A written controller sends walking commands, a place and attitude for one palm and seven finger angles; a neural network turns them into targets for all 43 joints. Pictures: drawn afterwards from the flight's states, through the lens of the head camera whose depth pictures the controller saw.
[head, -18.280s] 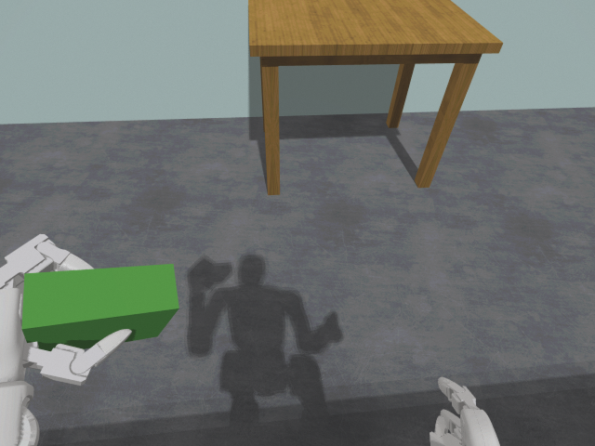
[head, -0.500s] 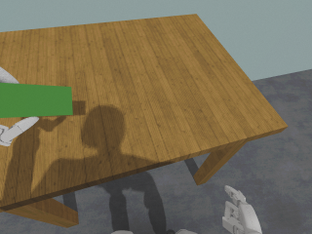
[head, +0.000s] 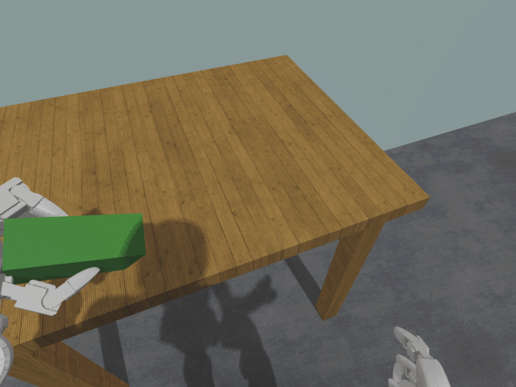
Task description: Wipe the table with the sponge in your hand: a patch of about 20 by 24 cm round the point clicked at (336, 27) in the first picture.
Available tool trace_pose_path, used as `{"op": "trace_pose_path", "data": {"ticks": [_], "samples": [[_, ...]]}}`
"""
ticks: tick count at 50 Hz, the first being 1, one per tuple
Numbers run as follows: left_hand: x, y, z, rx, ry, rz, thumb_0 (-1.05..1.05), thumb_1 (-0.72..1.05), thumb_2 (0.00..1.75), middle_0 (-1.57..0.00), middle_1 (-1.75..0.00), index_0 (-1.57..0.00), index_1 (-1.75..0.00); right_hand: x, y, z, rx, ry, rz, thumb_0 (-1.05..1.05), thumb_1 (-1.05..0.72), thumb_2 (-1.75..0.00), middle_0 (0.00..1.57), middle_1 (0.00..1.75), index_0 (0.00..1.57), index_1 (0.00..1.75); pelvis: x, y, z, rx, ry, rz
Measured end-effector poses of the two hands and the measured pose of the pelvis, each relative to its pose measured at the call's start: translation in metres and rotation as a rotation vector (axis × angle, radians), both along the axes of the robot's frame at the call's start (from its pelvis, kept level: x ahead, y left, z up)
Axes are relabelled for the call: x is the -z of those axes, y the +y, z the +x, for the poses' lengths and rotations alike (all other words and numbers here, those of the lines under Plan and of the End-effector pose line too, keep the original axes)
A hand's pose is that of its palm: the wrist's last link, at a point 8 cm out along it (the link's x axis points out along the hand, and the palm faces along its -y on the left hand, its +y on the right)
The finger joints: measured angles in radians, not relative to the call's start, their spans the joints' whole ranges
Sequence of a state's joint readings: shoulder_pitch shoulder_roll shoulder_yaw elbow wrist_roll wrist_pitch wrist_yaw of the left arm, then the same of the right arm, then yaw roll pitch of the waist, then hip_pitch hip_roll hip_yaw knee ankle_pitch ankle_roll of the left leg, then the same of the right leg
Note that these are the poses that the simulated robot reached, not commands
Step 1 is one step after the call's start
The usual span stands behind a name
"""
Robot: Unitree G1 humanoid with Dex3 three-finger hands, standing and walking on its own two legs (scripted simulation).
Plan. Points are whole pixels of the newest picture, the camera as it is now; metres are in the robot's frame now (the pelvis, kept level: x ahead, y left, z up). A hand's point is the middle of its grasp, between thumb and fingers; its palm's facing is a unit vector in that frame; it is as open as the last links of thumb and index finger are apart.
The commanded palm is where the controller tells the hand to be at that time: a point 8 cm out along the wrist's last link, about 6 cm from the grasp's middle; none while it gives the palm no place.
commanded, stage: come to a stop and stand still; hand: left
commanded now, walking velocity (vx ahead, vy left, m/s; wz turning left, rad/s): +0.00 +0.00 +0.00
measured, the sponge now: (96, 247) +0.23 +0.22 +0.16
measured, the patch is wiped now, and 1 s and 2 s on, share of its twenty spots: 0.00 0.00 0.00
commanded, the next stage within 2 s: look again from close up in 0.04 s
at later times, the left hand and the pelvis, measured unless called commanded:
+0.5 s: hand (48, 223) +0.25 +0.28 +0.17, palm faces +0.38 -0.83 -0.41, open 9.3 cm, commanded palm +0.19 +0.31 +0.18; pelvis +0.03 +0.03 +0.00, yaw +0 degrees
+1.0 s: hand (51, 220) +0.25 +0.28 +0.17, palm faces +0.41 -0.82 -0.39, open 9.3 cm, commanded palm +0.19 +0.31 +0.18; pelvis +0.02 +0.03 -0.01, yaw -1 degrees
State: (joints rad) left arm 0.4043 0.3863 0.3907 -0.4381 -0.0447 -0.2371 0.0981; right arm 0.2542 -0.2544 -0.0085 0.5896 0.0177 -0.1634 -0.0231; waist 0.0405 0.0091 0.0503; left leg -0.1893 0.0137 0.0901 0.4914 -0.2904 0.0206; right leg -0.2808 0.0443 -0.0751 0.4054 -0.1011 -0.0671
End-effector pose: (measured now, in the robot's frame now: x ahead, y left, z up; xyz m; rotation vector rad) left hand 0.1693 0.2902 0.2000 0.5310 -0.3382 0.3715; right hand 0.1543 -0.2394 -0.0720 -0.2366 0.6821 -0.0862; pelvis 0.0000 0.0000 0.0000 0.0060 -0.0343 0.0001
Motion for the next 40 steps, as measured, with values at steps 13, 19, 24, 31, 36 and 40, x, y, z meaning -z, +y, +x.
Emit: {"op": "trace_pose_path", "data": {"ticks": [13,19,24,31,36,40], "samples": [[0.051,0.003,0.023,0.030,0.148,-0.140,0.00,-0.43,1.04,-0.81,-1.39,-0.81,-1.39,-0.007,0.034,0.005,-0.025,-0.010,0.028,0.01,-0.90,-0.89,0.20,0.30,0.20,0.30,-0.002,0.013,0.008,0.014,-0.003,-0.003],[0.019,0.013,0.033,0.064,0.041,-0.047,0.00,-0.43,1.04,-0.82,-1.39,-0.82,-1.39,-0.005,0.047,0.015,-0.038,0.006,0.030,0.01,-0.90,-0.89,0.20,0.30,0.20,0.30,-0.002,0.022,0.018,0.006,0.003,-0.010],[0.012,0.030,0.041,0.043,0.029,-0.025,0.00,-0.43,1.04,-0.81,-1.39,-0.81,-1.39,-0.004,0.054,0.027,-0.029,0.010,0.036,0.01,-0.90,-0.89,0.20,0.30,0.20,0.30,-0.003,0.032,0.028,0.006,0.011,-0.014],[0.039,0.039,0.047,0.027,0.123,-0.102,0.00,-0.43,1.04,-0.81,-1.39,-0.81,-1.39,-0.008,0.061,0.043,-0.021,0.006,0.022,0.01,-0.90,-0.89,0.20,0.30,0.20,0.30,-0.002,0.041,0.033,0.007,0.008,-0.013],[0.035,0.035,0.045,0.051,0.098,-0.100,0.00,-0.43,1.04,-0.81,-1.39,-0.81,-1.39,-0.013,0.066,0.052,-0.037,-0.009,0.012,0.01,-0.90,-0.89,0.20,0.30,0.20,0.30,-0.001,0.040,0.032,0.006,0.000,-0.006],[0.017,0.037,0.045,0.047,0.050,0.013,0.00,-0.43,1.04,-0.82,-1.39,-0.82,-1.39,-0.013,0.070,0.057,-0.081,-0.019,0.002,0.01,-0.90,-0.89,0.20,0.30,0.20,0.30,0.000,0.036,0.031,-0.006,0.002,-0.013]]}}
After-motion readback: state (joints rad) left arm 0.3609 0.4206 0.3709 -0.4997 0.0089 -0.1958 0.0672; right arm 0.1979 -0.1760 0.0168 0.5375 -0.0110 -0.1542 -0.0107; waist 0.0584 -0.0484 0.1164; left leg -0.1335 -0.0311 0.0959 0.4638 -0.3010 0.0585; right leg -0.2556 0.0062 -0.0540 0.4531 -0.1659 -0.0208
